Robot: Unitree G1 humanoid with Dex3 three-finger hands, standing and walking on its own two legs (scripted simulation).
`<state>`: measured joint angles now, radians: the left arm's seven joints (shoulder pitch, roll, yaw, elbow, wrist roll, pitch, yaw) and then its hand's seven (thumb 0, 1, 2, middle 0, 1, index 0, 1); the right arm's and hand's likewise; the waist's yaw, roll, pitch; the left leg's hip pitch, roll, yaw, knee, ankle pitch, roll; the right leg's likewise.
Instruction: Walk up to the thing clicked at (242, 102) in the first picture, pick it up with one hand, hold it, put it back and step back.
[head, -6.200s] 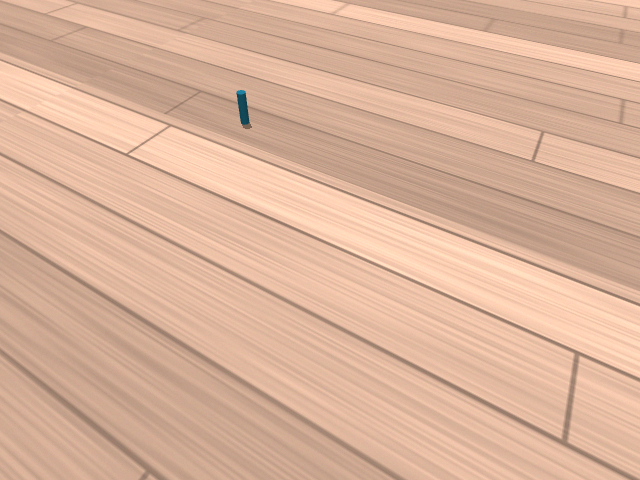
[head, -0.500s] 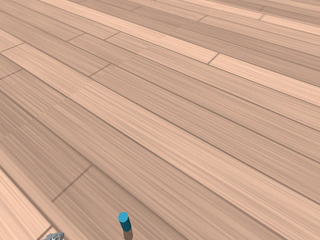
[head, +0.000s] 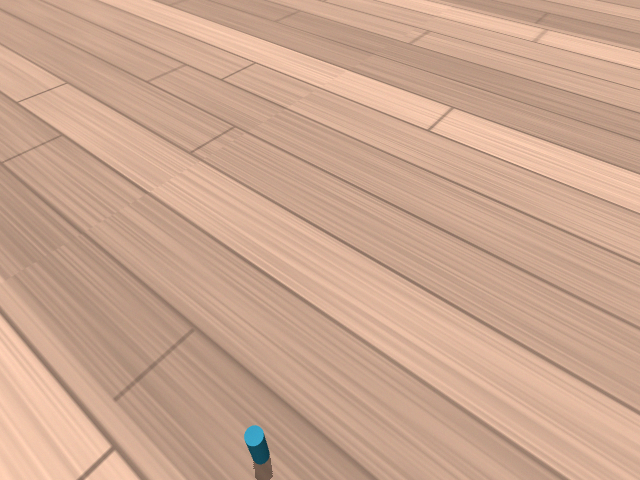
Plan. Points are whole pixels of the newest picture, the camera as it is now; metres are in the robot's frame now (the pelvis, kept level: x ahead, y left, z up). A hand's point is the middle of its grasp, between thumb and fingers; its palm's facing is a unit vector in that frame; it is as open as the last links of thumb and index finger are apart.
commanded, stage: walk up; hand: left
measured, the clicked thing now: (257, 445) +0.35 +0.17 -0.69
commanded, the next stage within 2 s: stand in 0.30 s
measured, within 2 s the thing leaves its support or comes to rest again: neither
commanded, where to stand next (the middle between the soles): +0.03 +0.00 m, yaw -1 degrees
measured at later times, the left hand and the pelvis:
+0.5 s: hand out of the picture +0.09 +0.25 -0.16, palm faces -0.02 -0.94 -0.34, open 7.4 cm; pelvis +0.01 +0.00 +0.00, yaw +0 degrees
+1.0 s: hand out of the picture +0.08 +0.24 -0.15, palm faces -0.02 -0.94 -0.34, open 7.4 cm; pelvis +0.01 -0.01 +0.00, yaw +0 degrees
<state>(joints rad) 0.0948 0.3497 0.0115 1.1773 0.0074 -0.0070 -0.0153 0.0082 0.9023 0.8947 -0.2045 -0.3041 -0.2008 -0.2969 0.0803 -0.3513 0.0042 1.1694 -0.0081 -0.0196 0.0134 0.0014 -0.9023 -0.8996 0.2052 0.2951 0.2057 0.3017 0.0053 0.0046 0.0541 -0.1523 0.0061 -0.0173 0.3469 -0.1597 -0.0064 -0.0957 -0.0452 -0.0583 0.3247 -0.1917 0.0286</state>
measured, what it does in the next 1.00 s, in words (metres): stands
